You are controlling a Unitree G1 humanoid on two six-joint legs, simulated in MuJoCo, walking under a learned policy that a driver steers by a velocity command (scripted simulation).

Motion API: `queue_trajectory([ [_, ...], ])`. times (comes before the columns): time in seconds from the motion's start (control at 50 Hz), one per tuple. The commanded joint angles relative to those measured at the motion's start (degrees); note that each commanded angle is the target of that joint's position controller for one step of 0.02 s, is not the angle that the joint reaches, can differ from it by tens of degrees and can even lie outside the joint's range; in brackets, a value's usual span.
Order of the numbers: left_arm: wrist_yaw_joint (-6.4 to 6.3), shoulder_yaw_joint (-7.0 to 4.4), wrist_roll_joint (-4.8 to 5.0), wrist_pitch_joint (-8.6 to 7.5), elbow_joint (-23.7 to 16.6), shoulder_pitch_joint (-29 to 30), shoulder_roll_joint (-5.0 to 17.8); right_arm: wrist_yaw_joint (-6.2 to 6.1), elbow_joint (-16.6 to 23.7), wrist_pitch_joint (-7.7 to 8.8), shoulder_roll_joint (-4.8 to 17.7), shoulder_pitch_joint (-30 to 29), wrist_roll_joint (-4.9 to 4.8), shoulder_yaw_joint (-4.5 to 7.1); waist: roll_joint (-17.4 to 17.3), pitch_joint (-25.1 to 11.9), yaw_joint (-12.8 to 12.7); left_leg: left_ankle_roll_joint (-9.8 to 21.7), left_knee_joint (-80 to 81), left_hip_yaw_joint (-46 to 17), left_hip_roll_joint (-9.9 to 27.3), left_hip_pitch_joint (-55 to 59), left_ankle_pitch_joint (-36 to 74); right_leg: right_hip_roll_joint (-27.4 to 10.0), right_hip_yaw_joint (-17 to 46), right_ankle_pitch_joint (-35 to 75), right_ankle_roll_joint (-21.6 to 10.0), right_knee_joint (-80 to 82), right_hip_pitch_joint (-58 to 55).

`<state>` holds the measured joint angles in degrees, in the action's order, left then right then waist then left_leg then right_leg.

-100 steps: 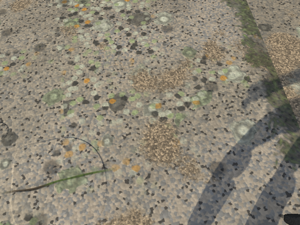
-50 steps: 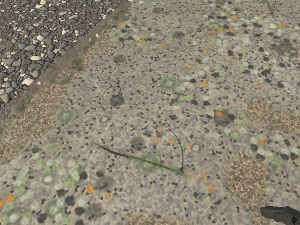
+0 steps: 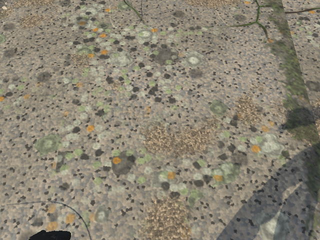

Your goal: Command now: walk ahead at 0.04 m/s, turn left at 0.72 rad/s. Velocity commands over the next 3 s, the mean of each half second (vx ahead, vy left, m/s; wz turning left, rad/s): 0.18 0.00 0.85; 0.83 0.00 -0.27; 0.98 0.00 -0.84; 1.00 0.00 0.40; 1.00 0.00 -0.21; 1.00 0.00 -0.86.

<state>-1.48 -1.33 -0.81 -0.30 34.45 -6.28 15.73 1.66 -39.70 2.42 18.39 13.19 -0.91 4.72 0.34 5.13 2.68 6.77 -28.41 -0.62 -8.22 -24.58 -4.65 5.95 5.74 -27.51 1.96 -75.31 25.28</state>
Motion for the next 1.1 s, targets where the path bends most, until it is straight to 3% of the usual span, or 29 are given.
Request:
queue_trajectory([
  [0.02,0.56,-2.59,-0.49,-0.39,-5.32,-0.91,7.54,-2.07,7.82,-0.82,6.99,-5.73,-0.34,1.73,0.23,-7.2,-4.91,8.43,15.52,-27.86,14.47,8.59,-12.16,-4.24,4.29,3.69,0.59,9.75,7.2],
  [0.08,0.1,-1.8,-0.32,-0.89,-3.55,-1.66,4.19,-3.17,7.77,-2.57,9.37,-3.66,0.05,3.04,-3.09,-10.06,-3.63,7.62,11.81,-24.23,11.88,7.85,2.51,-2.51,1.6,3.58,2.93,22.89,2.55],
  [0.14,-0.01,-2.27,0.5,-1.02,-2.13,-1.96,4.81,-3.77,8.3,-4.18,10.59,-3.94,-0.67,3.77,-5.85,-13.12,-2.6,5.29,9.57,-24.89,10.85,7.55,-0.06,-1.59,1.84,10.33,3.92,29.94,-1.23],
  [0.22,0.58,-3.16,1.14,-1.84,-1.42,-0.5,5.47,-3.75,9.3,-5.47,9.71,-4.59,-0.77,3.64,-9.97,-12.56,-1.2,2.44,7.09,-29.48,10.02,8.59,-6.89,-0.8,2.39,12.15,2.81,40.27,-4.52],
  [0.26,0.73,-4.1,1.27,-2.53,0.09,-3.44,6.46,-3.65,9.94,-5.74,8.75,-6.11,-1.1,3.29,-10.62,-12.2,-3.26,0.26,3.42,-30.54,8.23,7.39,-8.65,-2.13,1.97,17.88,1.12,51.86,-10.96],
  [0.28,0.42,-5.0,0.74,-2.53,0.3,-4.32,9.21,-3.52,9.9,-5.75,6.16,-4.05,-1.03,2.45,-6.03,-13.57,-2.6,-2.09,-3.16,-27.31,4.97,3.48,-19.26,-9.88,7.21,18.47,-1.9,56.69,-17.4],
  [0.3,-0.07,-5.77,-0.51,-1.68,-0.25,-4.57,13.55,-3.28,10.77,-5.65,3.82,-2.91,-0.73,1.71,8.59,-13.45,-1.41,-4.72,-15.28,-15.25,-2.39,-9.69,-32.26,-21.8,22.48,6.6,-9.42,60.44,-23.38],
  [0.32,0.24,-5.86,-2.14,-1.92,-0.56,-3.7,13.42,-2.62,11.92,-4.48,6.66,-2.09,-0.56,2.19,17.1,-11.32,-0.41,-5.92,-28.12,-11.53,1.43,-16.67,-26.72,-27.89,33.21,-7.16,-13.68,64.42,-20.21],
  [0.34,-0.12,-5.17,-1.28,-2.23,-2.14,-1.16,10.7,-2.28,11.07,-4.0,9.91,-2.49,-0.61,2.77,14.45,-9.2,-0.7,-6.81,-33.45,-9.1,5.43,-19.33,-21.12,-26.56,29.81,-12.83,-12.85,64.57,-19.27],
  [0.36,-0.83,-4.94,0.18,-2.32,-2.35,-0.85,9.76,-2.16,9.84,-3.95,10.72,-2.05,-0.37,3.04,11.7,-8.1,-1.43,-7.9,-36.98,-7.09,6.24,-20.61,-17.09,-23.3,23.88,-12.61,-10.41,64.46,-19.52],
  [0.38,-1.4,-4.89,1.11,-2.44,-2.28,-1.75,10.0,-2.13,8.89,-3.89,9.74,-1.04,0.14,2.87,9.22,-8.48,-1.85,-8.82,-41.89,-5.09,7.28,-22.08,-14.27,-21.44,19.75,-10.52,-8.52,63.56,-21.62],
  [0.4,-1.7,-4.63,1.44,-2.7,-1.78,-4.0,9.94,-1.66,9.1,-3.65,8.17,-1.23,0.32,2.21,7.59,-7.46,-3.08,-9.28,-45.56,-3.43,8.54,-24.02,-12.69,-20.84,16.37,-9.05,-8.09,63.75,-21.94],
  [0.46,-0.96,-4.24,0.33,-3.89,0.07,-11.43,9.88,-1.35,10.77,-2.59,4.69,-4.56,0.03,0.56,5.34,-5.24,-6.2,-9.49,-48.19,-1.61,10.87,-26.84,-10.11,-19.52,11.99,-10.32,-8.65,64.48,-21.55],
  [0.54,0.38,-3.95,-0.14,-4.99,1.75,-15.04,9.55,-1.61,11.25,-0.86,2.75,-6.34,-0.87,-0.57,6.04,-1.66,-7.0,-9.58,-38.74,-5.27,11.03,-26.32,-5.99,-21.2,12.25,-8.49,-12.19,67.67,-19.4],
  [0.62,0.63,-4.06,1.8,-4.55,2.48,-13.85,11.37,-0.7,11.4,1.58,1.59,-9.47,-0.4,-1.83,8.17,-0.67,-6.13,-9.31,-19.76,-0.17,11.88,-13.8,-4.76,-19.76,8.37,0.85,-13.19,68.67,-12.92],
  [0.7,1.26,-4.36,3.38,-4.2,3.75,-15.69,13.14,0.36,11.26,3.42,2.74,-8.93,-1.82,-1.84,10.1,0.04,-4.51,-8.22,-6.28,0.46,9.39,1.94,-11.68,-20.38,9.59,-0.15,-13.05,65.89,-7.84],
  [0.74,1.55,-3.22,2.99,-3.69,3.88,-14.69,10.13,-0.02,8.43,3.8,4.79,-0.58,-2.36,-0.51,7.18,-2.48,1.15,-6.44,0.26,1.17,8.62,16.94,-8.0,-18.33,8.51,4.27,-11.07,57.92,-2.66],
  [0.76,1.92,-2.1,2.1,-4.17,3.29,-13.68,6.71,-0.59,6.08,3.87,7.2,9.32,-2.06,0.87,3.61,-8.51,6.47,-5.46,0.22,-2.92,12.23,32.28,-8.81,-13.29,4.18,9.44,-8.72,42.58,4.75],
  [0.78,2.04,-0.29,0.16,-5.17,0.31,-12.01,-0.07,-1.21,4.51,3.44,12.03,19.51,0.16,1.7,-11.46,-16.24,8.35,-4.5,-0.07,-17.76,25.05,45.28,-14.92,-8.81,0.11,-2.81,-6.08,16.49,17.44],
  [0.8,1.56,-0.58,4.14,-6.58,-1.78,-15.72,0.72,-0.67,5.72,3.65,14.03,19.27,1.6,2.05,-19.41,-18.89,5.89,2.92,10.63,-42.46,33.53,44.71,-37.3,-5.43,2.31,-1.41,-5.11,3.23,29.54],
  [0.82,1.26,-1.46,5.68,-6.41,-1.77,-12.76,4.3,-0.31,5.51,4.06,10.16,16.29,0.99,1.13,-12.52,-12.93,5.7,3.76,13.67,-41.35,33.13,40.84,-45.23,-9.26,3.76,4.21,-4.82,-4.09,34.57],
  [0.84,1.44,-1.71,5.16,-5.79,-1.91,-9.72,5.03,-0.43,4.81,4.07,6.56,13.95,0.62,0.15,-11.49,-7.22,5.03,2.86,13.89,-32.75,31.28,36.99,-38.71,-10.76,2.23,9.51,-4.57,-5.52,37.56],
  [0.86,1.64,-1.77,4.2,-4.88,-0.79,-9.75,4.7,-0.41,4.17,3.93,4.45,11.67,1.05,-0.47,-8.88,-4.69,3.15,2.23,14.73,-25.46,28.62,32.09,-30.6,-12.69,1.59,13.28,-3.99,-5.01,35.09],
  [0.88,2.06,-2.0,3.65,-4.16,-0.51,-9.73,4.51,-0.34,3.33,3.85,2.6,9.06,1.67,-0.85,-8.88,-1.98,0.76,1.44,15.44,-18.99,25.83,27.33,-22.84,-14.02,1.77,16.2,-3.65,-3.11,32.77],
  [0.92,2.95,-1.91,3.98,-2.46,0.38,-10.52,2.82,-0.71,1.79,4.29,0.17,6.95,1.59,-1.14,-8.69,-0.4,-1.68,-0.5,17.32,-9.76,23.9,22.49,-11.99,-15.1,1.88,19.12,-3.26,-2.96,28.83],
  [0.96,3.24,-1.81,3.7,-1.48,0.16,-8.82,2.09,-1.25,0.34,4.54,-0.19,6.47,1.72,-1.07,-6.23,1.22,-2.32,-1.35,18.39,-2.27,22.83,21.47,-3.27,-14.5,1.74,22.26,-2.64,-2.3,29.34],
  [1.02,3.64,-1.45,3.17,-1.46,-1.93,-3.07,2.11,-2.24,-1.66,4.51,0.86,6.76,2.26,-0.99,-3.9,4.49,-2.04,-2.6,21.11,6.1,21.4,20.1,3.13,-12.74,-2.0,28.16,-3.08,7.43,28.39],
  [1.08,5.64,-0.81,3.2,-2.24,-4.02,4.03,1.5,-3.01,-3.83,4.19,3.85,9.47,1.9,-0.63,-1.33,6.48,-0.04,-5.37,22.21,12.1,20.86,22.87,11.27,-11.33,-8.62,32.22,-5.93,21.72,23.6],
  [1.1,6.34,-0.68,3.38,-2.57,-4.75,5.63,1.25,-3.29,-4.19,3.92,5.48,9.41,1.94,-0.44,-1.59,6.41,-0.38,-6.52,20.98,14.17,20.73,23.5,21.57,-9.92,-11.25,31.92,-7.38,26.52,19.64],
])
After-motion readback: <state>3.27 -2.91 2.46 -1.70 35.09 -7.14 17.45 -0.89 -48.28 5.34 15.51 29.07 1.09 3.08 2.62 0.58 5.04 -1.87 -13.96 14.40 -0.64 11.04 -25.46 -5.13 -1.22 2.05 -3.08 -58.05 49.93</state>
